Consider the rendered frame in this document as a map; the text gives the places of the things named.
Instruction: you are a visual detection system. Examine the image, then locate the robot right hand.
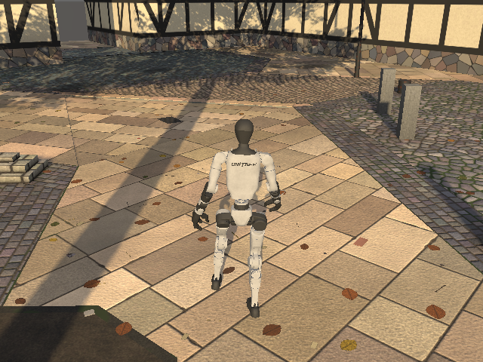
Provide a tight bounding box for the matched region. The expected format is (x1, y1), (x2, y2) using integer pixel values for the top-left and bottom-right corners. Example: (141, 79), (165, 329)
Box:
(264, 199), (281, 212)

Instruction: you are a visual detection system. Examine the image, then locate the robot right upper arm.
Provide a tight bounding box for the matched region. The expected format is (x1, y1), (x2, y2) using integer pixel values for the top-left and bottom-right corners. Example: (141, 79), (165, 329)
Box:
(259, 152), (278, 192)

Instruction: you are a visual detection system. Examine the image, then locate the robot left upper arm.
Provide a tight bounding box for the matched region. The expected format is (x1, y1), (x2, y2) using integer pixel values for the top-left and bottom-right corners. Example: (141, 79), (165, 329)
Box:
(206, 152), (228, 194)

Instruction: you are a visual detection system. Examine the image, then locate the robot left hand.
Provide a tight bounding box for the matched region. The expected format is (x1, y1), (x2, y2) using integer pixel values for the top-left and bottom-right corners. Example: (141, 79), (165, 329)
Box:
(192, 211), (209, 231)

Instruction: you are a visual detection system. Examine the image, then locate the right robot forearm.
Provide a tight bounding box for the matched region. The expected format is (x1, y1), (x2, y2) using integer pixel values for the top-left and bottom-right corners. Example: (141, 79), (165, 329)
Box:
(269, 181), (281, 204)

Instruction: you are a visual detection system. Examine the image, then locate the left robot forearm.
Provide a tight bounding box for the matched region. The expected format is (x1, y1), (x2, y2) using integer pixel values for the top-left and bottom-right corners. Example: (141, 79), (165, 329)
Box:
(195, 182), (213, 215)

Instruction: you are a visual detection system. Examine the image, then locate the right robot shin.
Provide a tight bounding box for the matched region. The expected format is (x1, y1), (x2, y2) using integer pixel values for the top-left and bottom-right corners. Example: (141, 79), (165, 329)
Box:
(249, 256), (262, 307)

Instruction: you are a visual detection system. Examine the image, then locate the left robot foot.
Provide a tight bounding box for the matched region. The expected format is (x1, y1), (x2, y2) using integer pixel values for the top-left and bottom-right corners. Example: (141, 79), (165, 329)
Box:
(211, 274), (222, 290)

